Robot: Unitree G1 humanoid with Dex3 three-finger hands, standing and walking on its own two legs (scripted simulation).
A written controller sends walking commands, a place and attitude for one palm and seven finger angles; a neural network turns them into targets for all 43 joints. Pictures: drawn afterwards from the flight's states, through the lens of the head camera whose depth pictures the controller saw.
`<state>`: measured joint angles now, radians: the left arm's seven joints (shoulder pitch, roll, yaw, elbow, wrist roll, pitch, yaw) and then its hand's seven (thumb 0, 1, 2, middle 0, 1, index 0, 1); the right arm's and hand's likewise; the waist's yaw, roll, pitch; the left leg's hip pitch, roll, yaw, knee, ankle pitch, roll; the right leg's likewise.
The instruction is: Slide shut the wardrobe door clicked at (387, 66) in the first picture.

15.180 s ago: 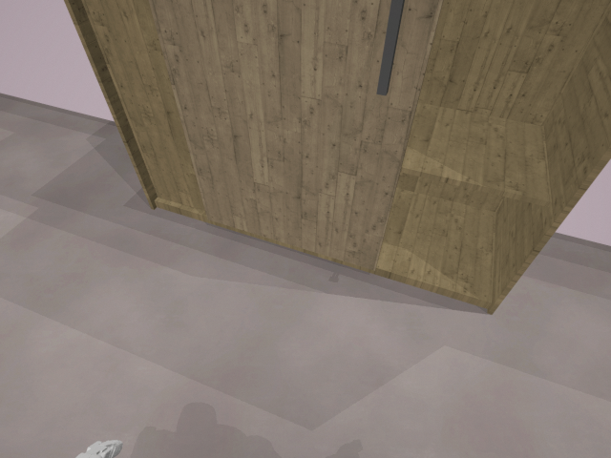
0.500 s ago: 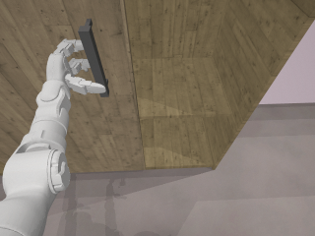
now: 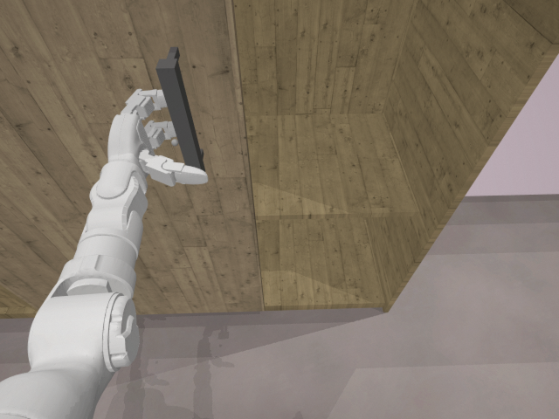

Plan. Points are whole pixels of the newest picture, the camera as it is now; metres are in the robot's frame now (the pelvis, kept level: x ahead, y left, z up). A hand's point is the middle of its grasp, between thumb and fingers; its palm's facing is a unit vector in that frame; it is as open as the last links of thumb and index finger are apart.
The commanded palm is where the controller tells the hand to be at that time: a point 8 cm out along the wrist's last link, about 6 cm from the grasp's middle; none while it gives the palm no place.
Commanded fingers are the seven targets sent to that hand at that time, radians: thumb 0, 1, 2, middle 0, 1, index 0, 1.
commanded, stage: slide the fingers in behind the handle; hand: left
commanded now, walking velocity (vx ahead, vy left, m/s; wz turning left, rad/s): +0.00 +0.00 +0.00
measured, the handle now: (186, 119) +0.52 +0.13 +0.15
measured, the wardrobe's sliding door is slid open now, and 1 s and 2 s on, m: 0.44 0.44 0.44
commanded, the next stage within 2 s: grip the handle and tug to test in 1.20 s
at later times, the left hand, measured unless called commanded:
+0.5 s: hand (192, 141) +0.47 +0.12 +0.15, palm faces +0.01 -1.00 +0.01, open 14.0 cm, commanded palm +0.45 +0.17 +0.15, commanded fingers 0.00 -0.50 0.30 -0.30 -1.20 -0.30 -1.20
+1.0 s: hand (200, 140) +0.47 +0.10 +0.15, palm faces +0.03 -1.00 +0.00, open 14.1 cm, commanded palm +0.44 +0.15 +0.15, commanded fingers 0.00 -0.50 0.30 -0.30 -1.20 -0.30 -1.20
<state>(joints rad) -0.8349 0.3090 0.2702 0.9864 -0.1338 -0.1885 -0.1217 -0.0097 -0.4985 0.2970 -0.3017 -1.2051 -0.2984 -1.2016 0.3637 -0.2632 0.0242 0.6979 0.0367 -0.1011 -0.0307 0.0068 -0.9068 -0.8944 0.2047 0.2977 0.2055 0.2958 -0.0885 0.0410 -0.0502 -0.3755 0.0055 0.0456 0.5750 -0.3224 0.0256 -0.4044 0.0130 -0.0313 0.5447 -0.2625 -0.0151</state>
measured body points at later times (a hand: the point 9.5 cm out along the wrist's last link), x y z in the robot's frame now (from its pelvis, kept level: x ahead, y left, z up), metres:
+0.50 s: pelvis +0.01 +0.00 +0.00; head +0.04 -0.02 +0.45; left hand +0.46 +0.17 +0.15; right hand +0.05 -0.26 -0.12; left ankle -0.02 +0.10 -0.73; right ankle +0.00 -0.11 -0.73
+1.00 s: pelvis +0.00 -0.01 +0.00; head +0.04 -0.02 +0.45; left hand +0.46 +0.16 +0.15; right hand +0.05 -0.26 -0.13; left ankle -0.02 +0.10 -0.73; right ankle +0.00 -0.11 -0.73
